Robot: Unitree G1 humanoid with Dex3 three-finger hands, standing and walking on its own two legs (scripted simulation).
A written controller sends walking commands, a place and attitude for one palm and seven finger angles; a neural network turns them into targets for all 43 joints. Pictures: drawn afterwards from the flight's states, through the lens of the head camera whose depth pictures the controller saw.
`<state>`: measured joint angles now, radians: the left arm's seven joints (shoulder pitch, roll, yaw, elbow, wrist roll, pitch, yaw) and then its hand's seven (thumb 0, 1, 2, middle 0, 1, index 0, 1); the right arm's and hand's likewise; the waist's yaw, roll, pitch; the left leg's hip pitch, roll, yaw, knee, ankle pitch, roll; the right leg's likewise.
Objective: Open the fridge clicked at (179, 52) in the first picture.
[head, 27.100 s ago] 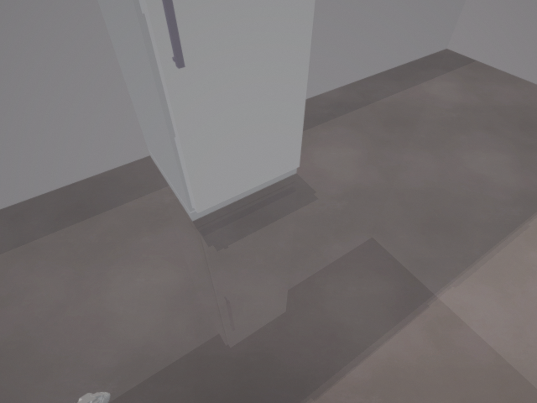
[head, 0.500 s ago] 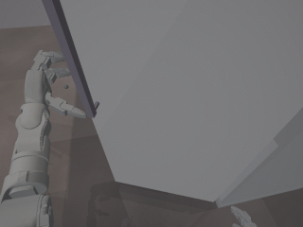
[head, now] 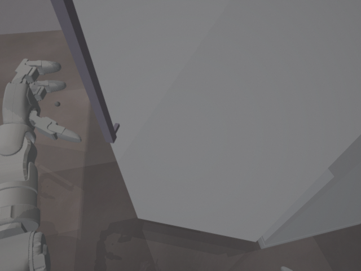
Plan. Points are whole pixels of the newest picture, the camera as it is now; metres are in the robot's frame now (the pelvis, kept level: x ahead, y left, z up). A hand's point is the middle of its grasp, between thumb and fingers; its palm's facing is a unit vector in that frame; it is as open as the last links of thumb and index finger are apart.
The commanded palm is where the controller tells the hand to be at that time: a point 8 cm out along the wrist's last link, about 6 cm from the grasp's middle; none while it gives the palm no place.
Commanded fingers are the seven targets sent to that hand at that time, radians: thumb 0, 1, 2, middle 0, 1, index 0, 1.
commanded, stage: slip the hand off the handle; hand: left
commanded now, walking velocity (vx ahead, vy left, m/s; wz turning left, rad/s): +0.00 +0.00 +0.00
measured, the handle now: (85, 48) +0.44 +0.20 +0.28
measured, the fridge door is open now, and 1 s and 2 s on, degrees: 67 67 67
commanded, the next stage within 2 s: draw the hand back to the body in 0.64 s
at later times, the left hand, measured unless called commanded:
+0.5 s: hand (39, 138) +0.30 +0.27 +0.18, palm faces +0.24 -0.95 -0.21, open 14.7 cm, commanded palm +0.26 +0.31 +0.18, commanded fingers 0.00 -0.55 0.20 -0.25 -1.15 -0.25 -1.15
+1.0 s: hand (28, 155) +0.26 +0.27 +0.18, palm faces +0.03 -1.00 -0.06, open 14.7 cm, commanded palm +0.22 +0.31 +0.18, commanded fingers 0.00 -0.55 0.20 -0.25 -1.15 -0.25 -1.15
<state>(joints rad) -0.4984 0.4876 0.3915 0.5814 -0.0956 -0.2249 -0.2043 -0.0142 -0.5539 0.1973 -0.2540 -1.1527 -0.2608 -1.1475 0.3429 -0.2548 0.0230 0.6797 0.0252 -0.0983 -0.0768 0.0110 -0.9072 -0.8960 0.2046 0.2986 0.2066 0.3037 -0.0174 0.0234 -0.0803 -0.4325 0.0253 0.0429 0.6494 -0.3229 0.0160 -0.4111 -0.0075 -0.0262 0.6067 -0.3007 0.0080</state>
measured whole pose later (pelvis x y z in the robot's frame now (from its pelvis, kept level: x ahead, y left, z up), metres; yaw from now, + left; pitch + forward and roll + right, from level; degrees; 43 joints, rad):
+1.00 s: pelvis +0.00 -0.01 +0.01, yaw +1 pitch -1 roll -1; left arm -0.10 0.49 0.45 0.18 -0.37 0.14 -0.49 -0.02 -0.55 0.20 -0.25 -1.15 -0.26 -1.15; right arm 0.25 -0.28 0.08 0.61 0.07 -0.24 -0.12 0.02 -0.91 -0.90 0.20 0.30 0.21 0.30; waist 0.04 0.06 -0.07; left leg -0.28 0.03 0.01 0.59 -0.30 0.00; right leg -0.25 0.00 -0.05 0.55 -0.29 -0.01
